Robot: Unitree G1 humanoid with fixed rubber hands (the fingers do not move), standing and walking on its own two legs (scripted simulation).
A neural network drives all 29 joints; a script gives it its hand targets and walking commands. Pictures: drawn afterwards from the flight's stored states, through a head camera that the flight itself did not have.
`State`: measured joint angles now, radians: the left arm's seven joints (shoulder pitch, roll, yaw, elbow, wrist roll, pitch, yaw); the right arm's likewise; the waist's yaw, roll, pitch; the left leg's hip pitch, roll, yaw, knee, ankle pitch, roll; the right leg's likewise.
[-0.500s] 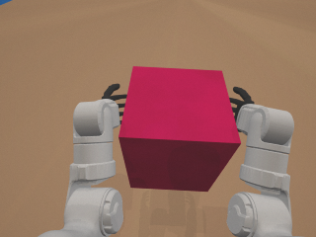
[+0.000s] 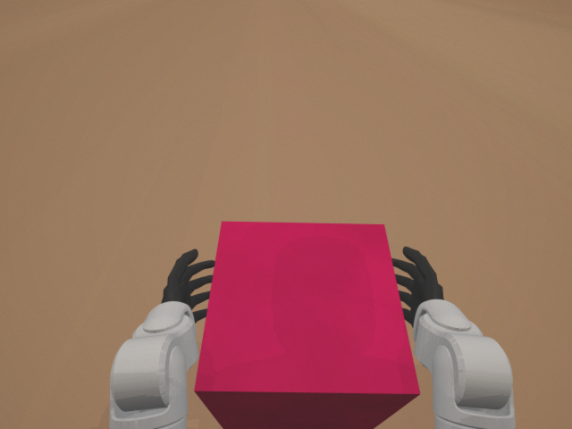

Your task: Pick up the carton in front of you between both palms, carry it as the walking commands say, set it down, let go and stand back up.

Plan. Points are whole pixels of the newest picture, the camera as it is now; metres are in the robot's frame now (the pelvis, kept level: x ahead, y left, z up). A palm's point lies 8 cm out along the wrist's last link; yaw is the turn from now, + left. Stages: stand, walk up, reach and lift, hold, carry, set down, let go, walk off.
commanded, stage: carry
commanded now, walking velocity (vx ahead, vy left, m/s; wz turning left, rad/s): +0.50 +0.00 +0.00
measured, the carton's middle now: (299, 335) +0.26 +0.00 +0.00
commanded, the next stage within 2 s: none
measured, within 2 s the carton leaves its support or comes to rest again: neither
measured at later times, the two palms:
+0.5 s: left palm (230, 164) +0.55 +0.11 +0.07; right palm (393, 156) +0.57 -0.19 +0.07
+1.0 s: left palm (223, 69) +0.86 +0.15 +0.09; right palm (353, 68) +0.85 -0.15 +0.10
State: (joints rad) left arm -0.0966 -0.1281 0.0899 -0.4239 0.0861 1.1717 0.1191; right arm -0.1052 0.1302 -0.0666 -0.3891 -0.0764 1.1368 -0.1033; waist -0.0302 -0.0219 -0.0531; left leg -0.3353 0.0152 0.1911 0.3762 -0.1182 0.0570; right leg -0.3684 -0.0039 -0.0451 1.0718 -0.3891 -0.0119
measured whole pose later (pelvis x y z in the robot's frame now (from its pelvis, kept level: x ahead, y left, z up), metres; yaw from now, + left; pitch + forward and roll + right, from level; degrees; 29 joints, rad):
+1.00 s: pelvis +0.62 +0.01 +0.01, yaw +0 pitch +3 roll -1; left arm -0.05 -0.13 0.05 -0.46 0.08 1.25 0.12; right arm -0.02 0.13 -0.06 -0.47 -0.07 1.22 -0.11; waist -0.03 -0.02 -0.11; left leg -0.23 0.05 0.26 0.32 -0.16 0.06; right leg -0.52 -0.11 -0.10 0.98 -0.26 0.00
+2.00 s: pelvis +0.97 -0.05 -0.01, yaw +2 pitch +2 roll +0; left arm -0.09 -0.13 0.07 -0.29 0.13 1.18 0.10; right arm -0.08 0.13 -0.08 -0.30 -0.12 1.17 -0.08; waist 0.00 0.00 -0.13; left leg -0.25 0.06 0.14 0.51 -0.28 -0.01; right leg -0.24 -0.02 -0.21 0.50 -0.29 -0.06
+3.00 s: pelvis +0.95 -0.05 +0.00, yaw +2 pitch +2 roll +0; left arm -0.18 -0.14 0.15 0.14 0.22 0.75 0.03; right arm -0.18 0.14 -0.15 0.13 -0.23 0.74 -0.03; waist 0.00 0.00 -0.09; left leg -0.27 0.06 0.15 0.50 -0.25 0.00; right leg -0.27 -0.02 -0.21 0.50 -0.26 -0.06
